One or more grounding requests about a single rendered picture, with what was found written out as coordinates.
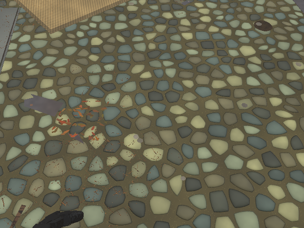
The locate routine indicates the left robot hand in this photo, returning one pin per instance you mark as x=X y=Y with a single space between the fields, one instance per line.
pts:
x=60 y=219

